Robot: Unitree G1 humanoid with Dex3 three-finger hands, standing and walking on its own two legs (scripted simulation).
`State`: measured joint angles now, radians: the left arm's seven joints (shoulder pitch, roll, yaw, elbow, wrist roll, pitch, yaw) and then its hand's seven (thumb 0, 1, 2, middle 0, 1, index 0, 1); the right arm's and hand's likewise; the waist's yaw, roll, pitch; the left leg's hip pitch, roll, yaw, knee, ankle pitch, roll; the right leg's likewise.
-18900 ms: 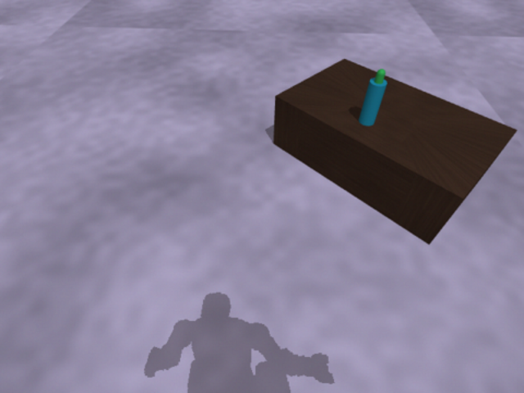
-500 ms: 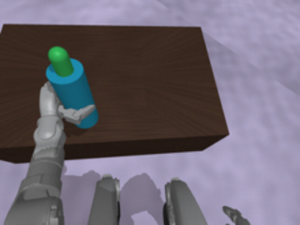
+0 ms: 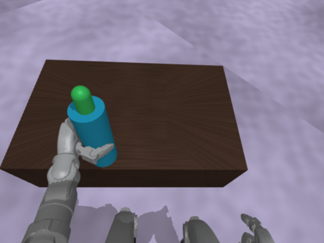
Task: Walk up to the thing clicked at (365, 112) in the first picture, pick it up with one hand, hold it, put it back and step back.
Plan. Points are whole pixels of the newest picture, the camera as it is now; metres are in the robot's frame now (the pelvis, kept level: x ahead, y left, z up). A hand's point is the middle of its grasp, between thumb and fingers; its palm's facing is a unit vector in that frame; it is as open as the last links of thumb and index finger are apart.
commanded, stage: lift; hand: left
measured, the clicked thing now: (94, 129) +0.38 +0.17 +0.03
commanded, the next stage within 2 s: hold in 0.70 s
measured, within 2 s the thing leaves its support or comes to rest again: neither
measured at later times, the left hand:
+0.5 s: hand (94, 132) +0.36 +0.17 +0.04, palm faces +0.08 -1.00 -0.02, open 10.5 cm
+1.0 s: hand (92, 131) +0.36 +0.17 +0.06, palm faces +0.09 -1.00 -0.03, open 10.5 cm
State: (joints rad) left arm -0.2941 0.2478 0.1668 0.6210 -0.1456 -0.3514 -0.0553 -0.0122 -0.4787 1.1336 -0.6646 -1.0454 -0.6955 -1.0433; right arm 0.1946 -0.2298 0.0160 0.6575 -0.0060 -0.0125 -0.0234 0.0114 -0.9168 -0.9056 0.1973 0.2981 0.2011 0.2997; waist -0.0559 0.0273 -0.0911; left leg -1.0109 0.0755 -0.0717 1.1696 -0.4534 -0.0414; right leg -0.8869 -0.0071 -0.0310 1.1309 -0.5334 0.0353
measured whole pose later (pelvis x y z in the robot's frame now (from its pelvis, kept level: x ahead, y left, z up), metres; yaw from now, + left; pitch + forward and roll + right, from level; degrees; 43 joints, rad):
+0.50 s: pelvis +0.02 +0.00 +0.03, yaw +0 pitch +11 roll -2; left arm -0.19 0.21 0.15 0.56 -0.16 -0.36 -0.06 -0.01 -0.48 1.14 -0.66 -1.05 -0.70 -1.05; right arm 0.22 -0.22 0.02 0.66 -0.01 -0.01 -0.04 0.01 -0.92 -0.91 0.20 0.30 0.20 0.30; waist -0.05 0.02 -0.05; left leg -0.79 0.08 -0.05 1.00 -0.42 -0.04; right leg -0.67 -0.01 -0.02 0.96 -0.49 0.03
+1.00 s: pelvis +0.02 +0.00 +0.05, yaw +0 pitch +9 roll -2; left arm -0.15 0.20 0.14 0.53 -0.14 -0.36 -0.05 -0.01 -0.48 1.14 -0.66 -1.05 -0.70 -1.05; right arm 0.23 -0.22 0.01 0.65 -0.02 -0.01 -0.04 0.01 -0.93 -0.91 0.20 0.30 0.20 0.30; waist -0.05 0.02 -0.03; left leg -0.67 0.07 -0.03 0.92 -0.40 -0.04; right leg -0.56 -0.01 -0.01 0.87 -0.46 0.04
